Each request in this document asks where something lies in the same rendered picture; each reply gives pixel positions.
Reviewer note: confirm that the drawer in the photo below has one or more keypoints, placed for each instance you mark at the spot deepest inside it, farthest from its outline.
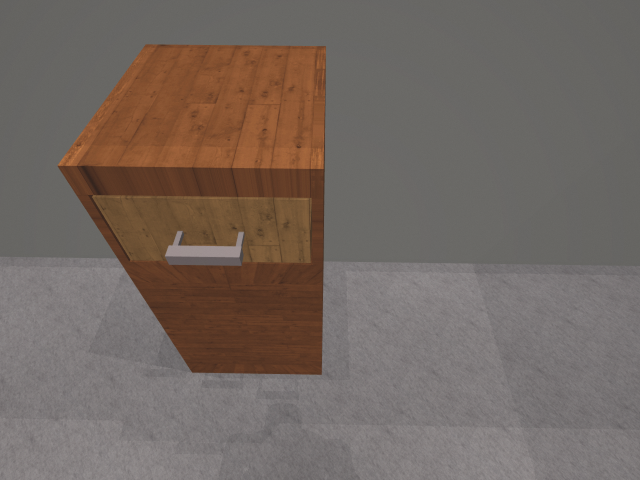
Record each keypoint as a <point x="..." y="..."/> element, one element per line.
<point x="276" y="229"/>

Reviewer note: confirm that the cabinet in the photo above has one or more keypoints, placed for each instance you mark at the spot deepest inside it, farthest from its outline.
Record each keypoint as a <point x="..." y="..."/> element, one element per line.
<point x="218" y="121"/>

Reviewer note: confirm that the handle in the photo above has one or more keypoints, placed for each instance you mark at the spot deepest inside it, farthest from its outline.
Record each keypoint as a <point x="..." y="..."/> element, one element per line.
<point x="205" y="255"/>

